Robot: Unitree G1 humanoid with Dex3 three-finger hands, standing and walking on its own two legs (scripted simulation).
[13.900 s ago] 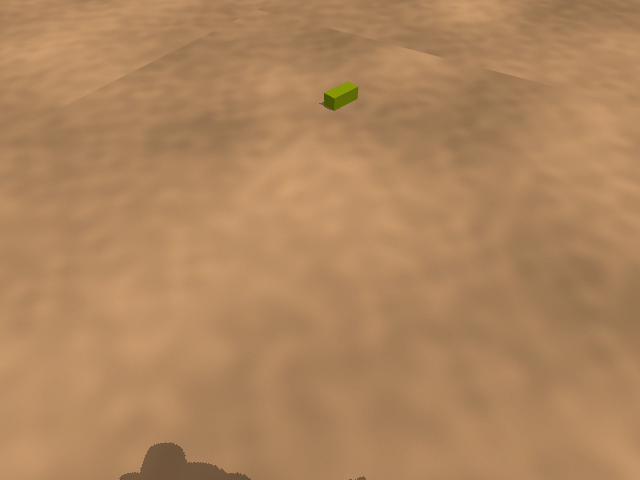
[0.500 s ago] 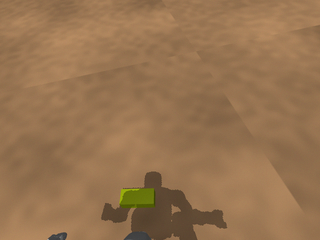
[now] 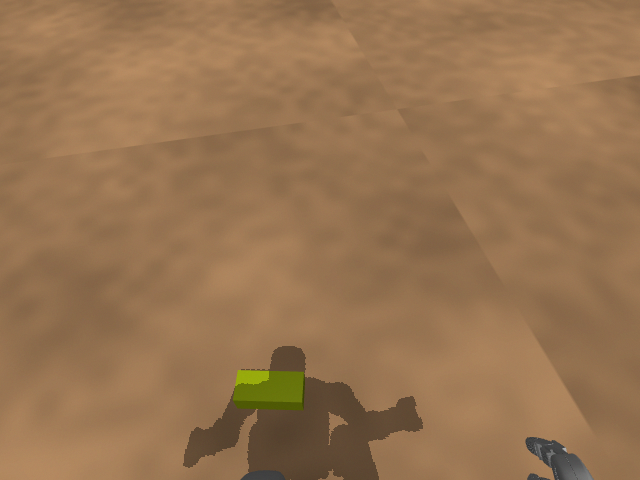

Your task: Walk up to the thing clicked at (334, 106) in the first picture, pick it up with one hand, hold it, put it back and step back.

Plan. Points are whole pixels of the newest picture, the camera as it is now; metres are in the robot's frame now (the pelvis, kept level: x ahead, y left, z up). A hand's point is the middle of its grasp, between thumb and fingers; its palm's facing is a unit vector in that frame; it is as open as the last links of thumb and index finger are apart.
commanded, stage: stand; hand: left
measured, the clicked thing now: (270, 390) +0.45 +0.19 -0.73
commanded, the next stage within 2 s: none
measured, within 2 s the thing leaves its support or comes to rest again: neither
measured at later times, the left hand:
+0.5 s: hand out of the picture +0.11 +0.25 -0.14, palm faces -0.05 -0.94 -0.33, open 7.4 cm
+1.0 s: hand out of the picture +0.09 +0.26 -0.14, palm faces -0.04 -0.94 -0.33, open 7.4 cm
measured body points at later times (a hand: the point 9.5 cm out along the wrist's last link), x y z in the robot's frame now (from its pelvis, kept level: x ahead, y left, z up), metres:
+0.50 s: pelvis +0.01 +0.00 +0.02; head +0.02 +0.00 +0.47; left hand +0.12 +0.30 -0.11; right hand +0.06 -0.31 -0.12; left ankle +0.07 +0.13 -0.73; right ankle +0.01 -0.12 -0.73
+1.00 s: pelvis +0.02 +0.01 +0.02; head +0.03 +0.01 +0.47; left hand +0.09 +0.31 -0.12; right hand +0.11 -0.29 -0.11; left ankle +0.07 +0.13 -0.73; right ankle +0.01 -0.12 -0.73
